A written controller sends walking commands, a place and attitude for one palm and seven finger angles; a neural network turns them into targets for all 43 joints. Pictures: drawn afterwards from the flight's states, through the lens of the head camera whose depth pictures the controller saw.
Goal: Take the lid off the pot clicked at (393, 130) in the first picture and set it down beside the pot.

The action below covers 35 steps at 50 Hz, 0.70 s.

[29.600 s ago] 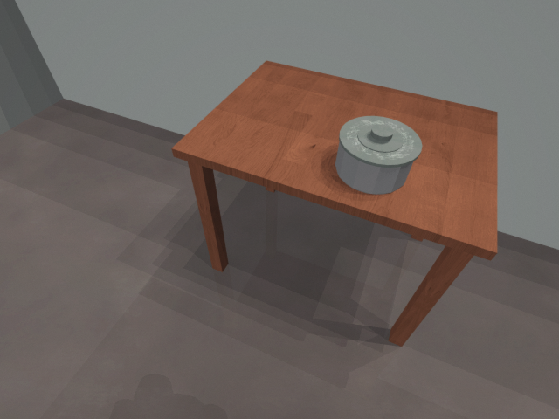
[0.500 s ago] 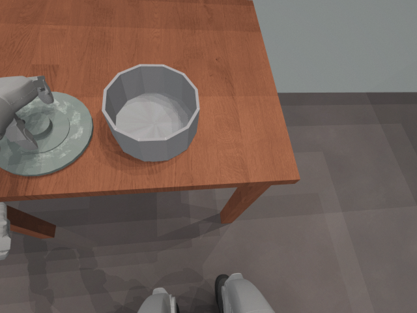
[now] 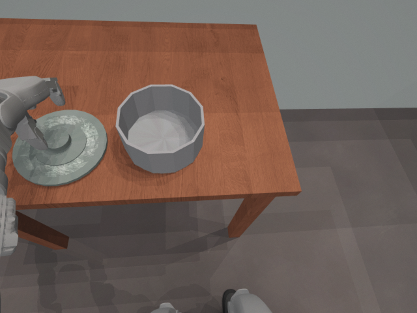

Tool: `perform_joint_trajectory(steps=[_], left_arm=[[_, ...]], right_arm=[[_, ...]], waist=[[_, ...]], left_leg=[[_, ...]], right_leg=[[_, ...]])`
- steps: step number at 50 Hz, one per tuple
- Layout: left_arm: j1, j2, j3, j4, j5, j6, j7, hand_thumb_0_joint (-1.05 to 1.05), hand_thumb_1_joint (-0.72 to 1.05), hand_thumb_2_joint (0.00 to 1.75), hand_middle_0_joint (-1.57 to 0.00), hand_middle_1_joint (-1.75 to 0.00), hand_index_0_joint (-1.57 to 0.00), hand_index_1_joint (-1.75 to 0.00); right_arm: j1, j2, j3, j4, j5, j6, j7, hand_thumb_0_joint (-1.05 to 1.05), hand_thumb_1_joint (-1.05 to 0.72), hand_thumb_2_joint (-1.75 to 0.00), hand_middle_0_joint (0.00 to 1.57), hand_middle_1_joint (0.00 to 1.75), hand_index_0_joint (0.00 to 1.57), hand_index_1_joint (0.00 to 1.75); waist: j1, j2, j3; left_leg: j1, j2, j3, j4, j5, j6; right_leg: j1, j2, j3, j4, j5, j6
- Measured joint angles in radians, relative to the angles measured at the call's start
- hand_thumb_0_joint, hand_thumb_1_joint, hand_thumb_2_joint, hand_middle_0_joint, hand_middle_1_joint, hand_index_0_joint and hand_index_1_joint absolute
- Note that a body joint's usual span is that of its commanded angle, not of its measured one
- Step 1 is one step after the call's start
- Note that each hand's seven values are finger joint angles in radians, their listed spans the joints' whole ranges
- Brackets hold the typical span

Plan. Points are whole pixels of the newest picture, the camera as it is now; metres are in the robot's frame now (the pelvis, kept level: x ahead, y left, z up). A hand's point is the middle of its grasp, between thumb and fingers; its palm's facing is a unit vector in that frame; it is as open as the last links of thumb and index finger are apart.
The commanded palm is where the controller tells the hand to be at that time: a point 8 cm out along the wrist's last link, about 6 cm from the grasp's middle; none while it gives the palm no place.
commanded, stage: raise the empty hand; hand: left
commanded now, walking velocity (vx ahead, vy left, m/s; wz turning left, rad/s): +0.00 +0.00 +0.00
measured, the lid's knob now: (57, 140) +0.50 +0.31 -0.06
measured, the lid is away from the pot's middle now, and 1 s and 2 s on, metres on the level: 0.24 0.24 0.24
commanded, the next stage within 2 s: draw the hand back to the body in 0.64 s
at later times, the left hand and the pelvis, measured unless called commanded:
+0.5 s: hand (19, 98) +0.48 +0.30 +0.10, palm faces -0.44 -0.09 -0.89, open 10.8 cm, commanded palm +0.50 +0.30 +0.15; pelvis +0.02 +0.00 +0.01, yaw +0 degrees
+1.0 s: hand (4, 111) +0.45 +0.31 +0.10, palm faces -0.43 -0.09 -0.90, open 10.8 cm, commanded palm +0.45 +0.31 +0.16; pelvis +0.02 +0.00 +0.02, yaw +1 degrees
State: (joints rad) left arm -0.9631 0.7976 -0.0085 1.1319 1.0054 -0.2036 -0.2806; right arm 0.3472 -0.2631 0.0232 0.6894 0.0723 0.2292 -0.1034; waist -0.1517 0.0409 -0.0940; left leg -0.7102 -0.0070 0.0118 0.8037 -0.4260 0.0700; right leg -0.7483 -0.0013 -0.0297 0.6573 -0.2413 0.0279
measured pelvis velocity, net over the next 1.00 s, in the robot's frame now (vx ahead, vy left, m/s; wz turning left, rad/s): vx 0.02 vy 0.00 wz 0.02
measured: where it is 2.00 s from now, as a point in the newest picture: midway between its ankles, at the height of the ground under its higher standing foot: outside the picture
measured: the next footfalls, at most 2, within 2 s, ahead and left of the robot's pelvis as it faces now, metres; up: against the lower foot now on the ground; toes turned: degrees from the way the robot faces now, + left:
none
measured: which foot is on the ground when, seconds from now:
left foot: down 0.00-1.00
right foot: down 0.00-1.00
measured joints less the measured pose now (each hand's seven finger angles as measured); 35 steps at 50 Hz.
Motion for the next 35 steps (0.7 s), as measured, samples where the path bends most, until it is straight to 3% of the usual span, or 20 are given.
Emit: perform_joint_trajectory(steps=[10,18,31,35], left_arm=[[-0.027,0.026,-0.002,0.015,0.002,0.009,-0.027,0.0,0.19,0.24,-0.27,-1.04,-0.26,-1.04],[-0.039,0.015,-0.018,-0.001,-0.028,0.021,-0.054,0.0,0.19,0.24,-0.27,-1.04,-0.26,-1.04],[-0.027,-0.006,-0.006,-0.041,-0.033,0.027,-0.06,0.0,0.19,0.24,-0.27,-1.04,-0.26,-1.04],[-0.044,-0.001,-0.038,0.0,-0.04,0.047,-0.062,0.0,0.19,0.24,-0.27,-1.04,-0.26,-1.04]], right_arm=[[0.009,-0.004,0.008,-0.004,0.01,-0.023,-0.012,0.0,-0.9,-0.9,0.2,0.3,0.2,0.3],[0.019,-0.008,-0.006,0.019,0.011,-0.017,-0.006,0.0,-0.91,-0.9,0.2,0.3,0.2,0.3],[-0.02,-0.001,-0.009,0.005,0.011,-0.009,0.007,0.0,-0.91,-0.9,0.2,0.3,0.2,0.3],[-0.032,-0.005,-0.003,-0.003,0.015,-0.016,0.014,0.0,-0.91,-0.9,0.2,0.3,0.2,0.3]], waist=[[-0.008,-0.007,0.011],[0.009,0.0,0.0],[0.022,0.002,0.009],[0.028,0.001,0.012]], left_leg=[[0.041,0.0,0.003,-0.038,0.011,-0.001],[0.096,-0.005,0.0,-0.089,0.022,-0.001],[0.18,-0.011,0.0,-0.164,0.048,-0.003],[0.188,-0.012,0.0,-0.171,0.052,-0.003]], right_leg=[[0.038,0.001,0.004,-0.033,0.009,0.001],[0.093,-0.003,0.002,-0.079,0.016,0.001],[0.172,-0.008,0.002,-0.139,0.032,0.002],[0.178,-0.009,0.003,-0.143,0.034,0.002]])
